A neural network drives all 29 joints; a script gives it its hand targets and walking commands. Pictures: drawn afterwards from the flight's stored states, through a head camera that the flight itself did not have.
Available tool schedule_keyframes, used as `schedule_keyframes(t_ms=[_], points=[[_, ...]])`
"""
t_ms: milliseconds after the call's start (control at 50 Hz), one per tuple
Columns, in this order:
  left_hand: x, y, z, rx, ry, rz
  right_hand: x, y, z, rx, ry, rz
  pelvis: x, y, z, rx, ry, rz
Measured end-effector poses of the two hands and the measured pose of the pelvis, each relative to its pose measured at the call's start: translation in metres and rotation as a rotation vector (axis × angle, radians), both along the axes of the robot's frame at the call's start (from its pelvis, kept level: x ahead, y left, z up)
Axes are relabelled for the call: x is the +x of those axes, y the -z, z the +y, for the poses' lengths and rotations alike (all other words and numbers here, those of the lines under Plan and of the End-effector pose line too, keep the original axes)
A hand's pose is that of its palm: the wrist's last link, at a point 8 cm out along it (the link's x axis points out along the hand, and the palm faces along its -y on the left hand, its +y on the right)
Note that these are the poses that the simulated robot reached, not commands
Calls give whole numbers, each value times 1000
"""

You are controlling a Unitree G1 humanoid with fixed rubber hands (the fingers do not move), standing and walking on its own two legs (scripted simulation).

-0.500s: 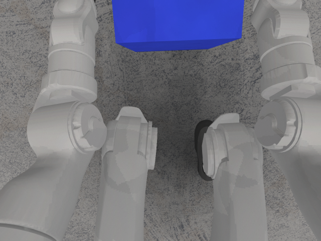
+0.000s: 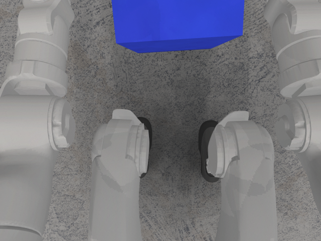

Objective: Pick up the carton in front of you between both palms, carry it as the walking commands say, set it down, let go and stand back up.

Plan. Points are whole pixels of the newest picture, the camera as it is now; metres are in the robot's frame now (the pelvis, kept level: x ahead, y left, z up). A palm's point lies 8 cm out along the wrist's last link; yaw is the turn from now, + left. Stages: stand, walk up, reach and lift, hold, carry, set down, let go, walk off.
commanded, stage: set down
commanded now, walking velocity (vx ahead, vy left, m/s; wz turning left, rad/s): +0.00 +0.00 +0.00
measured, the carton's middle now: out of the picture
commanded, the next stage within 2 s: let go in 0.90 s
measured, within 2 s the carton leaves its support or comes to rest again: neither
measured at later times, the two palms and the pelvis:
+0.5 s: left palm out of the picture +0.55 +0.23 +0.02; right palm out of the picture +0.57 -0.16 +0.02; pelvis +0.01 +0.00 +0.13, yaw +0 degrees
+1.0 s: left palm out of the picture +0.54 +0.23 +0.17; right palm out of the picture +0.56 -0.17 +0.17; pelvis +0.05 +0.00 +0.27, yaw +1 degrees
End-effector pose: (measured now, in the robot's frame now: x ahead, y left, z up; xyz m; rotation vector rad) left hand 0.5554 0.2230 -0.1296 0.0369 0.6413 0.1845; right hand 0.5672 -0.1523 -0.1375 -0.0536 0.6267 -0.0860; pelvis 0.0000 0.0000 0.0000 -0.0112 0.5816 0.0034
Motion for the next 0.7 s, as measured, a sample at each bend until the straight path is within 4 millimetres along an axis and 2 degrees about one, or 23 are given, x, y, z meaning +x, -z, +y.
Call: schedule_keyframes(t_ms=[100, 200, 360, 500, 700], points=[[-5, -37, -9, -6, 1, -4, -4, -46, -3, -14, 18, -18, 0, -24, 0, 0, 0, 28], [-10, -75, -7, -1, -12, 21, -6, -84, -5, -21, 20, 13, 2, -57, 0, 0, 3, 93], [-8, -118, 4, 4, -18, -3, 1, -127, -3, -13, 18, -7, 7, -94, 0, -1, 0, 188], [-7, -152, 6, 5, 3, -19, -2, -161, -11, -31, 22, -21, 11, -129, 1, -7, -3, 222], [-8, -222, 10, 4, 5, -5, 2, -231, -15, -14, 8, -16, 23, -189, -1, 1, -1, 241]])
